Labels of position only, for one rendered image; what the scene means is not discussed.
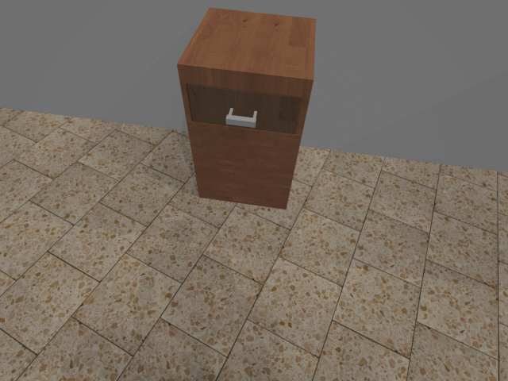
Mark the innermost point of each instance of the cabinet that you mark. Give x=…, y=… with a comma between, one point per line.
x=259, y=52

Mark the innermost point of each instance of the drawer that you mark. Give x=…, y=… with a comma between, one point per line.
x=275, y=112

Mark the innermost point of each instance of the handle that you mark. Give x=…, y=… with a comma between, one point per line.
x=241, y=121

